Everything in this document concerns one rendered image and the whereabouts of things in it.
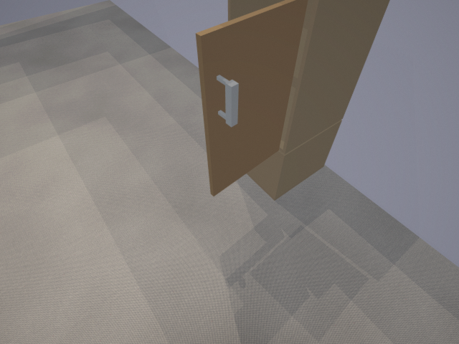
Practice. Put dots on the cupboard door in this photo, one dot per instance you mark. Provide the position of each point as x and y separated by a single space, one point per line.
259 51

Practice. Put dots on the handle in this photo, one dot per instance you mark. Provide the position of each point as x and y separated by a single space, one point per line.
231 101

